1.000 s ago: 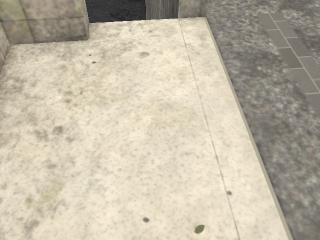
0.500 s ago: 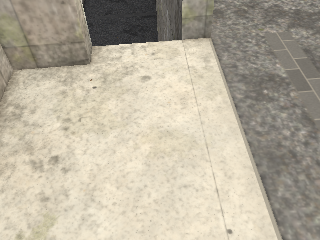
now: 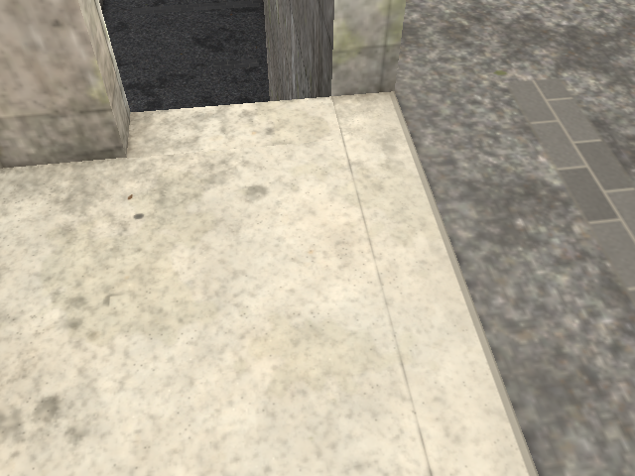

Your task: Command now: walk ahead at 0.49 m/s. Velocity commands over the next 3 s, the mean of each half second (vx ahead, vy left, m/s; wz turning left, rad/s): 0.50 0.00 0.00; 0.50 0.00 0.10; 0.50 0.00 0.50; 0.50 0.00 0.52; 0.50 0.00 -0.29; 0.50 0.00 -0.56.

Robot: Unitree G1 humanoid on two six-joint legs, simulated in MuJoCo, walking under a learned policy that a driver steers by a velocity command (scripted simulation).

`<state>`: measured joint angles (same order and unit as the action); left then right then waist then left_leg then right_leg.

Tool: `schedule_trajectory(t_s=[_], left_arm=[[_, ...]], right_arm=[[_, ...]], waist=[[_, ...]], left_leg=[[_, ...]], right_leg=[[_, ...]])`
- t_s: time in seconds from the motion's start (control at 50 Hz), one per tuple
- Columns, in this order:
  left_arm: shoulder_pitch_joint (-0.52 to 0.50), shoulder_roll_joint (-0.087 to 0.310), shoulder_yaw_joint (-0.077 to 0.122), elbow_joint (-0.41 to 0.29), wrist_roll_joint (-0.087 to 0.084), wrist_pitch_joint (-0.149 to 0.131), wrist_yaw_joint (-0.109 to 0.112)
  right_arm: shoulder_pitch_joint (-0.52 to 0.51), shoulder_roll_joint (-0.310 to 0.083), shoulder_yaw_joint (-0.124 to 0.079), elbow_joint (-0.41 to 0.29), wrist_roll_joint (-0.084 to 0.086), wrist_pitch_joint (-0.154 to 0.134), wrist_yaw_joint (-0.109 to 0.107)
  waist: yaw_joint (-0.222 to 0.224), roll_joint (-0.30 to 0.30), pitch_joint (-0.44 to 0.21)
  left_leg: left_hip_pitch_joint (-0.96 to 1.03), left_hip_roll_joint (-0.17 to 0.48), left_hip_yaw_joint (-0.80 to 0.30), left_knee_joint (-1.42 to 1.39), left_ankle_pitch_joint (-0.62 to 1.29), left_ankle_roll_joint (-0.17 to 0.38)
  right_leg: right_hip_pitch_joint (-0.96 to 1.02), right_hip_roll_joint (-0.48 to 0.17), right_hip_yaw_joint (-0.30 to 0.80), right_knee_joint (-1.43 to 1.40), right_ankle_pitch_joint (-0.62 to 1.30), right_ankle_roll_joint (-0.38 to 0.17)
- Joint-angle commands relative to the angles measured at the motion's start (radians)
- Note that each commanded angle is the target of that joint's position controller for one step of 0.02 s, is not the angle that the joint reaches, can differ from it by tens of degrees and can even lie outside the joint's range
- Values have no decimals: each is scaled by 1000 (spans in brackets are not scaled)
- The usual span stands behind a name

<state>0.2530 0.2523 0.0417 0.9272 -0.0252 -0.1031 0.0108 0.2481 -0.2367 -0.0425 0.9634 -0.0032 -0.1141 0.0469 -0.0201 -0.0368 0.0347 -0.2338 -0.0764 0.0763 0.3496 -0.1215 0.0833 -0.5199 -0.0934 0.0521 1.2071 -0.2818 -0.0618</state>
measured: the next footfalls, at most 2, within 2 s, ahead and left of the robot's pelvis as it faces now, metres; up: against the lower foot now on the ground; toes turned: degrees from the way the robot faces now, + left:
right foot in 0.36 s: +0.39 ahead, -0.16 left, +0.00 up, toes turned -2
left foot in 0.96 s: +0.71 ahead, +0.07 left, +0.00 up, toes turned +6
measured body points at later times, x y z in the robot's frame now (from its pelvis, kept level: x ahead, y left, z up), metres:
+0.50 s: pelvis +0.28 -0.08 +0.00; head +0.31 -0.10 +0.44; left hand +0.39 +0.18 -0.12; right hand +0.32 -0.35 -0.15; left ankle +0.19 +0.07 -0.64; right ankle +0.35 -0.16 -0.74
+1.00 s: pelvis +0.56 -0.03 -0.02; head +0.59 -0.02 +0.43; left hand +0.52 +0.24 -0.17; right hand +0.76 -0.26 -0.13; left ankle +0.67 +0.06 -0.74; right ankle +0.37 -0.16 -0.70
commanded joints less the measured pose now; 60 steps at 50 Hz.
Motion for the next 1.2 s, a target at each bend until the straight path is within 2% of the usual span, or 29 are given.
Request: schedule_trajectory(t_s=[0.02,0.08,0.16,0.26,0.32,0.34,0.36,0.38,0.4,0.42,0.44,0.46,0.5,0.54,0.6,0.72,0.84,0.9,0.92,0.94,0.96,0.98,1.0,1.02,1.04,1.06,1.1,1.14,1.2], left_arm=[[92,43,18,-32,9,19,8],[-47,50,21,-82,20,17,9],[-195,31,11,-121,14,6,-5],[-316,42,6,-171,2,-4,-36],[-250,83,21,-170,2,-14,-48],[-144,112,38,-141,3,-16,-46],[42,166,66,-84,5,-15,-39],[205,262,89,-53,26,-12,-32],[240,263,83,-40,27,-10,-42],[191,173,57,-47,20,-15,-43],[86,138,44,-71,15,-15,-42],[3,113,34,-87,21,-14,-45],[-45,71,22,-85,34,-18,-52],[-16,79,25,-61,31,-23,-50],[40,113,33,-33,31,-20,-32],[128,123,31,4,21,-4,-8],[194,135,41,54,18,18,2],[154,151,51,52,18,27,8],[137,162,54,46,20,30,11],[114,162,53,38,21,38,13],[110,151,46,21,28,40,17],[182,74,19,-12,45,23,7],[198,24,-2,-8,35,-14,-9],[108,107,17,-36,0,-47,-20],[20,134,21,-65,-17,-62,-20],[-13,133,27,-70,-3,-64,-12],[-9,129,42,-81,26,-39,1],[-7,98,41,-95,36,-17,8],[-125,92,42,-142,39,-5,17]], right_arm=[[-15,-99,-12,-32,-1,-21,-11],[48,-129,-17,-16,1,-9,-34],[115,-151,-19,-1,13,3,-46],[185,-161,-26,36,22,23,-50],[151,-182,-36,32,23,37,-55],[124,-182,-35,26,20,42,-54],[116,-153,-23,16,11,46,-54],[184,-78,3,-6,-2,37,-51],[256,5,28,5,8,12,-42],[174,-117,-1,-3,38,-7,-38],[89,-154,-10,-32,50,-17,-37],[47,-149,-13,-37,39,-16,-45],[66,-111,-20,-31,22,9,-50],[87,-79,-20,-22,22,31,-53],[-13,-88,-28,-58,11,41,-58],[-210,-60,-24,-116,13,29,-44],[-342,-53,-9,-170,28,15,-10],[-311,-79,-17,-182,32,13,9],[-253,-102,-29,-172,30,14,9],[-126,-134,-50,-137,27,17,7],[36,-188,-78,-92,26,21,1],[179,-291,-105,-76,13,27,-10],[184,-267,-92,-72,24,29,-9],[134,-206,-75,-80,22,27,-10],[58,-167,-65,-107,18,24,-13],[-13,-140,-54,-126,13,22,-10],[-64,-106,-41,-150,4,20,-13],[-40,-138,-48,-150,12,20,-24],[27,-178,-59,-144,15,20,-47]], waist=[[57,84,-6],[20,69,22],[-31,78,35],[-61,92,63],[-1,118,17],[61,118,-46],[138,94,-162],[146,-82,-325],[114,-272,-420],[122,-170,-325],[98,-109,-197],[67,-24,-135],[10,-37,-90],[-6,-37,-69],[8,-15,-21],[63,-20,24],[97,-21,68],[56,-41,30],[22,-59,-19],[-47,-56,-94],[-110,-21,-186],[-98,181,-323],[-70,286,-407],[-85,222,-306],[-70,151,-200],[-28,54,-123],[32,55,-85],[45,78,-65],[15,85,-25]], left_leg=[[-6,279,-239,-244,142,178],[49,277,-215,-259,148,170],[104,251,-155,-256,133,130],[255,314,-163,-188,123,116],[306,338,-162,-84,307,88],[290,306,-130,42,472,68],[198,246,-86,263,507,37],[-123,137,-26,650,194,-18],[-398,1,-126,882,-443,-43],[-501,67,-210,987,-424,-18],[-529,122,-176,975,-322,-2],[-479,169,-156,925,-227,-5],[-368,222,-158,832,-136,-13],[-347,225,-141,787,-104,-26],[-458,233,-137,661,10,-53],[-485,197,-102,346,239,-66],[-517,169,-78,205,180,-33],[-414,126,-46,190,62,17],[-309,88,-17,196,32,36],[-134,43,13,176,44,61],[122,61,-48,177,72,96],[507,303,-472,159,11,238],[658,437,-887,-37,-114,344],[588,398,-794,-60,-165,284],[446,356,-642,-67,-106,242],[279,316,-534,-91,-6,217],[99,263,-443,-136,101,199],[22,244,-399,-166,142,212],[-10,217,-360,-184,145,195]], right_leg=[[-69,-74,20,-69,77,22],[-183,-81,7,-249,223,52],[-149,-34,-38,-514,382,55],[-162,-6,-42,-653,319,31],[-32,32,-64,-698,216,-13],[117,67,-95,-714,210,-35],[371,63,-84,-702,225,-70],[746,-179,245,-704,171,-178],[926,-311,655,-873,11,-268],[852,-280,614,-907,-53,-218],[701,-254,462,-924,26,-180],[555,-213,349,-954,134,-163],[399,-147,214,-1016,228,-147],[354,-124,146,-1054,292,-161],[378,-125,101,-1085,358,-168],[440,-99,26,-1111,315,-132],[619,-159,-19,-1057,360,-123],[667,-180,-66,-962,608,-94],[669,-173,-89,-883,790,-80],[640,-139,-130,-720,923,-56],[497,-96,-166,-490,852,-19],[113,27,-181,-99,430,45],[-144,168,-37,137,-252,68],[-254,97,61,203,-223,36],[-265,49,44,164,-139,17],[-217,9,33,71,-68,18],[-91,-30,34,-55,-18,33],[-64,-27,17,-143,9,63],[-110,-4,5,-344,175,99]])
Over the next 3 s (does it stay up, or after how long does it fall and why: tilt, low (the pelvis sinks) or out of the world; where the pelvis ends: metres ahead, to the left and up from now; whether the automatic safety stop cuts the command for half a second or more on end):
stays up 1.50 0.31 -0.01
